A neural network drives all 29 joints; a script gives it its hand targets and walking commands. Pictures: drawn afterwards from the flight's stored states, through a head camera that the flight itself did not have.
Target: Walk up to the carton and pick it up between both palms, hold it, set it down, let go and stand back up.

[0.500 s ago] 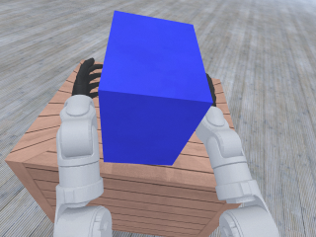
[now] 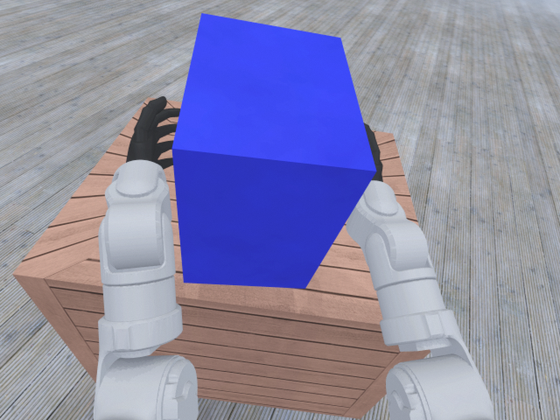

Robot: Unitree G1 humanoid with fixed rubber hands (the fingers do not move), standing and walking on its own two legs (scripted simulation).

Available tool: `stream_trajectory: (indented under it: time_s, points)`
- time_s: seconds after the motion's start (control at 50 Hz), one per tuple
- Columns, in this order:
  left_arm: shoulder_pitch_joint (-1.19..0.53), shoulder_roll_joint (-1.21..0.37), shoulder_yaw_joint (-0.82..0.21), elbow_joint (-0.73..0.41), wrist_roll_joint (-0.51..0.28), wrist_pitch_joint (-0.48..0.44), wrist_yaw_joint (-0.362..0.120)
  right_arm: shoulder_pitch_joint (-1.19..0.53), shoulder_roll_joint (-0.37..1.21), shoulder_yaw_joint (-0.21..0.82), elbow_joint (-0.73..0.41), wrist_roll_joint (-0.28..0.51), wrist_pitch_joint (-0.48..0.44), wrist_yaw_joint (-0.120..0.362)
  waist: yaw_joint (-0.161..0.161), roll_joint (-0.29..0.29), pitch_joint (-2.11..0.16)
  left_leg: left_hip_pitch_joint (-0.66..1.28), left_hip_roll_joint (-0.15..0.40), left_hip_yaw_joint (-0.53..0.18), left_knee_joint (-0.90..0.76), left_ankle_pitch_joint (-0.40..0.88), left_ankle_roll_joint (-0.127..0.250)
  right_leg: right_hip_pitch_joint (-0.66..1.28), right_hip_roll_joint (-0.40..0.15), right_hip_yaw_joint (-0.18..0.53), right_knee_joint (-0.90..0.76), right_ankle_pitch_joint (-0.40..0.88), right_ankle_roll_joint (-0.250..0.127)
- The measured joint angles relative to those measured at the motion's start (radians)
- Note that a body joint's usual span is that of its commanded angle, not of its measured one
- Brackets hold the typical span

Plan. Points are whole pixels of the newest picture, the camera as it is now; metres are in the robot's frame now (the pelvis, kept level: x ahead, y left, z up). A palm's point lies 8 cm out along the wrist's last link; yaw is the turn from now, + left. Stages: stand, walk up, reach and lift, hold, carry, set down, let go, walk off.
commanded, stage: hold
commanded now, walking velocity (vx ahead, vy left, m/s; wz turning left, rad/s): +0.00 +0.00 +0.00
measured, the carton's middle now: (258, 165) +0.40 +0.02 +0.18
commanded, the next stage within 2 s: none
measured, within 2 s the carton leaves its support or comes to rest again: neither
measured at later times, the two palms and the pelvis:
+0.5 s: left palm (146, 172) +0.34 +0.16 +0.21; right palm (367, 190) +0.34 -0.11 +0.19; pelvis +0.01 +0.00 +0.00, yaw +1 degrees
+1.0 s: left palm (153, 167) +0.35 +0.15 +0.21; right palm (370, 191) +0.35 -0.12 +0.19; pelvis -0.01 +0.01 +0.00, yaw -1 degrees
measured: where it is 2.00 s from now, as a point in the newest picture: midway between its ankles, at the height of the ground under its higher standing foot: outside the picture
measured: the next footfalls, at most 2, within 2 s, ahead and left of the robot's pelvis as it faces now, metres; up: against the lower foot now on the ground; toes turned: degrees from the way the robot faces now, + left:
none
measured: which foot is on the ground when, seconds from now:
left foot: down 0.00-1.00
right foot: down 0.00-1.00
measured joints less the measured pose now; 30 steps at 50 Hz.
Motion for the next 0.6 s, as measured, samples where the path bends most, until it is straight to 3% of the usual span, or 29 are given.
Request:
stream_trajectory:
  time_s: [0.36,0.48,0.6]
  points:
    - [0.011,-0.010,0.001,0.001,-0.001,-0.020,-0.002,0.017,0.002,-0.002,-0.006,-0.001,-0.015,0.000,0.005,-0.003,-0.023,0.008,0.001,0.004,-0.013,-0.004,-0.001,0.004,0.001,0.004,-0.008,-0.006,0.000]
    - [0.111,0.012,-0.019,-0.125,-0.016,0.002,-0.055,0.102,0.021,0.051,-0.146,0.047,0.013,-0.075,-0.039,-0.005,-0.006,0.031,-0.008,-0.011,-0.027,0.003,0.006,0.046,-0.004,-0.011,-0.050,0.011,0.009]
    - [0.121,0.002,-0.044,-0.148,-0.005,0.019,-0.049,0.142,-0.001,0.075,-0.173,0.033,0.013,-0.072,-0.023,0.003,0.030,0.044,-0.012,0.009,-0.028,0.009,0.012,0.047,-0.011,0.009,-0.037,0.018,0.013]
